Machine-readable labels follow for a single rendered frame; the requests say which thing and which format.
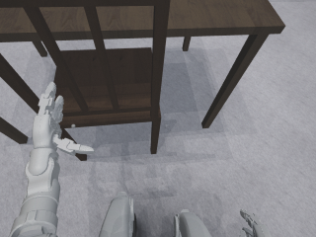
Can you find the table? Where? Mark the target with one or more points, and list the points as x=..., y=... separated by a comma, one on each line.
x=187, y=18

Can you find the robot left thigh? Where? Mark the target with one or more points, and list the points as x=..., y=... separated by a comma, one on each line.
x=120, y=213

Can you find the left robot forearm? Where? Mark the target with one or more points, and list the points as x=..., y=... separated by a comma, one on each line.
x=40, y=203

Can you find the robot left hand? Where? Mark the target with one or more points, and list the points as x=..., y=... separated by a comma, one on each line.
x=46, y=124

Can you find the chair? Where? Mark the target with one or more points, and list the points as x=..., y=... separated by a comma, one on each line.
x=102, y=86

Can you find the robot right hand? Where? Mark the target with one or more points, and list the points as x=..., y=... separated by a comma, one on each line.
x=259, y=229

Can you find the robot left shin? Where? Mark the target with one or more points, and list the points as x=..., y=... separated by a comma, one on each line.
x=130, y=225

